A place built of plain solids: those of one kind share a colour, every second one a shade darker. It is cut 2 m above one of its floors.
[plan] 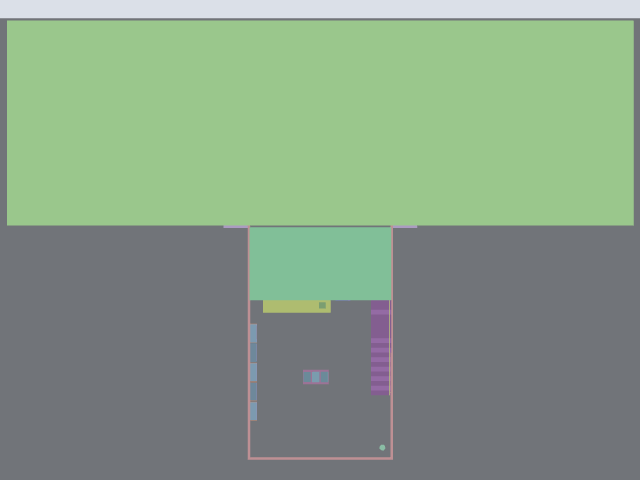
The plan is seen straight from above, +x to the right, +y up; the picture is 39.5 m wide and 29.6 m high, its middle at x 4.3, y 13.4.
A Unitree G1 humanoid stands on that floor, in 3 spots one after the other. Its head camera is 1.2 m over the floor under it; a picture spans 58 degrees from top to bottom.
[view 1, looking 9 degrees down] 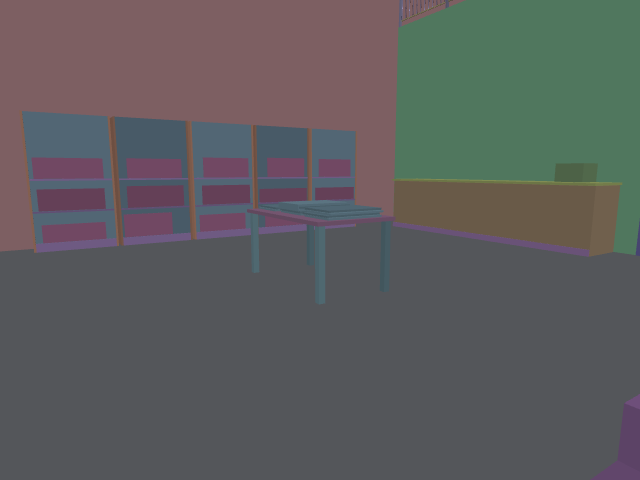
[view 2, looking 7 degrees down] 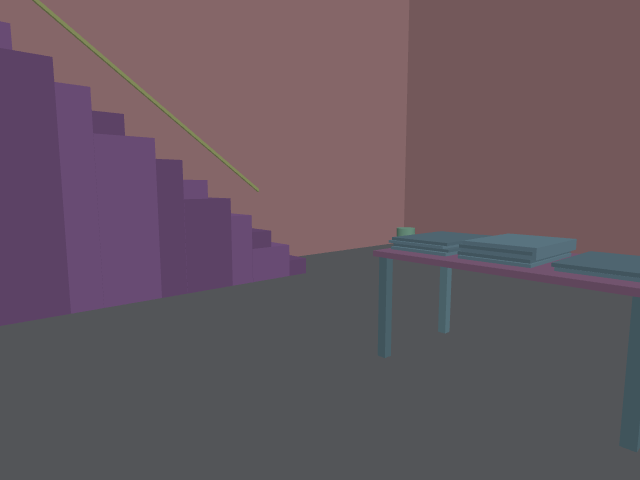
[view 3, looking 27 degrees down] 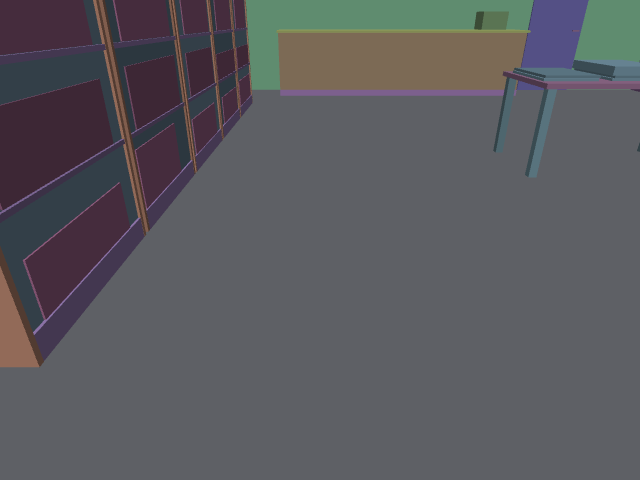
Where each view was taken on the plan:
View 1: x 8.05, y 2.52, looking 148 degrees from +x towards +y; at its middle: leg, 3.86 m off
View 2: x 2.88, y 7.67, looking -42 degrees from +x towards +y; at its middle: wall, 7.83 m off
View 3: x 1.50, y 1.00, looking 90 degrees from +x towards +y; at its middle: ground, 2.64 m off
